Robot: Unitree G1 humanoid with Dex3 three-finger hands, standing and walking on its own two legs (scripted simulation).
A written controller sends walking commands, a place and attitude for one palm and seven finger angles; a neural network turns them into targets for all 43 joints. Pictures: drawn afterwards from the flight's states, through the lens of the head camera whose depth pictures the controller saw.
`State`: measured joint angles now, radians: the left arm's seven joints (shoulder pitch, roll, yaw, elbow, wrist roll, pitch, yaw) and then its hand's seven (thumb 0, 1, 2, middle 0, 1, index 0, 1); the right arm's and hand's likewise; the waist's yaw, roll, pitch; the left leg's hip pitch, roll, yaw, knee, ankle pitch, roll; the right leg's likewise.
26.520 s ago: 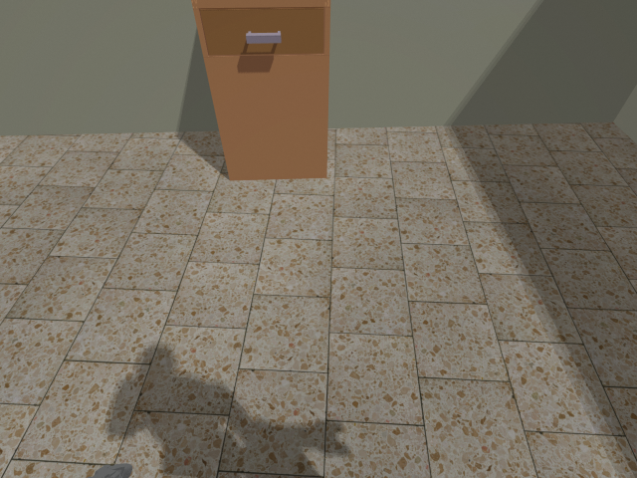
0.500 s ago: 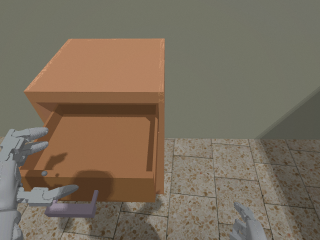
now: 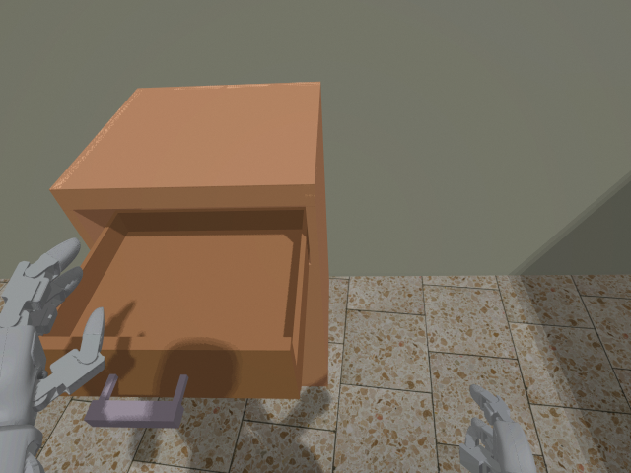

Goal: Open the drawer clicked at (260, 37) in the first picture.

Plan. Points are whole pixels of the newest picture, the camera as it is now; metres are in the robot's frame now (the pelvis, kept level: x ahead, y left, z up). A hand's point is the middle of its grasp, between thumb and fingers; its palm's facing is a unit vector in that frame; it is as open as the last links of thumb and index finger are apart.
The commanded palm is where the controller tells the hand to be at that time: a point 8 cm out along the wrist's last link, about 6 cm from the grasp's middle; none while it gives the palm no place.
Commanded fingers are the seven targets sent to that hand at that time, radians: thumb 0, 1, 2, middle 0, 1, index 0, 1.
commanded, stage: draw the hand back to the body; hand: left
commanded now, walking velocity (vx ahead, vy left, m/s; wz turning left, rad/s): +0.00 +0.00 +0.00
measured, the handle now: (141, 397) +0.23 +0.30 -0.07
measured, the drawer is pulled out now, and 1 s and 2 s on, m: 0.30 0.30 0.30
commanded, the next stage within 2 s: step back with the hand held close in 0.16 s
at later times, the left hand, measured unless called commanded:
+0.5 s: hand (82, 352) +0.18 +0.25 +0.16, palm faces +0.34 -0.82 -0.47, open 7.4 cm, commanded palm +0.12 +0.29 +0.17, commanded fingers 0.00 0.90 0.90 -0.20 -0.30 -0.20 -0.30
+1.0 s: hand (21, 412) +0.12 +0.27 +0.16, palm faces +0.37 -0.82 -0.43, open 7.4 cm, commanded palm +0.06 +0.31 +0.17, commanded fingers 0.00 0.90 0.90 -0.20 -0.30 -0.20 -0.30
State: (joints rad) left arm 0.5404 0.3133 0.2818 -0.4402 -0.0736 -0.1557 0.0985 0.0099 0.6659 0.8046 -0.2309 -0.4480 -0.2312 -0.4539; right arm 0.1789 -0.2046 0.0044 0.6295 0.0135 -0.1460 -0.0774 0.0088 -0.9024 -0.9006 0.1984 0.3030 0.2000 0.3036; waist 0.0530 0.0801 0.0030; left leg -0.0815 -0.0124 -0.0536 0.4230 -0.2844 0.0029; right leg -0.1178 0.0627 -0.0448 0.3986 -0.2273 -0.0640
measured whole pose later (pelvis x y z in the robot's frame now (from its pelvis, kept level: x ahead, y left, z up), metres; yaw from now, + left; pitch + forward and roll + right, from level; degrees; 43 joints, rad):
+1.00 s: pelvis -0.07 +0.03 -0.02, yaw +0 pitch +2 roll -1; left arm 0.63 0.36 0.37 -0.63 -0.04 -0.21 0.15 0.02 0.89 0.90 -0.22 -0.30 -0.22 -0.31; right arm 0.19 -0.19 0.01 0.54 0.00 -0.08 -0.06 0.01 -0.90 -0.90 0.20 0.30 0.20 0.30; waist -0.01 0.00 0.00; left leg -0.40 -0.05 -0.03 0.64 -0.30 0.04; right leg -0.41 0.02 -0.04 0.56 -0.19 -0.03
